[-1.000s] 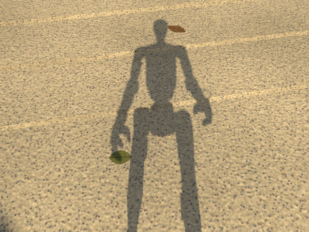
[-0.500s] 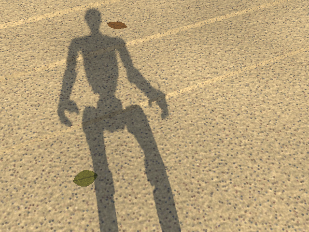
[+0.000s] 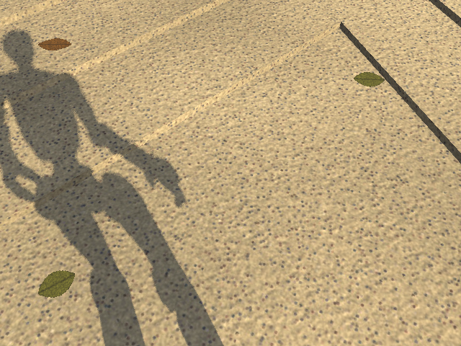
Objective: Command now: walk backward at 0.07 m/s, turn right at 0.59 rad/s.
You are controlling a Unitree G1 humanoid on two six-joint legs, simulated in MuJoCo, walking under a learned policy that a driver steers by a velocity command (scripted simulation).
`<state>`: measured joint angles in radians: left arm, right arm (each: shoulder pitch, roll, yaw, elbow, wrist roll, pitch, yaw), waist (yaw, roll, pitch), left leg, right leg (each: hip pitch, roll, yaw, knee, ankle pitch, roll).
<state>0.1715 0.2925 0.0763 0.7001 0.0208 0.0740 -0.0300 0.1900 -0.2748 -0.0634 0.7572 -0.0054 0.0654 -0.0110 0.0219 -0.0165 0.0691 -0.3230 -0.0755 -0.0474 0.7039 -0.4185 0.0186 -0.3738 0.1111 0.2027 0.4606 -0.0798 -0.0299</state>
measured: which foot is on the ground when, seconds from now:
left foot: up 0.00-0.02, down 0.04-0.54, up 0.56-1.00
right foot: down 0.00-0.04, up 0.06-0.52, down 0.54-1.00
